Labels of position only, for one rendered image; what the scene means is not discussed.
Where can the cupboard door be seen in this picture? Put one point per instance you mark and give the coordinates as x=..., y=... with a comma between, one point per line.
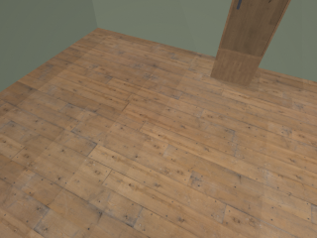
x=250, y=27

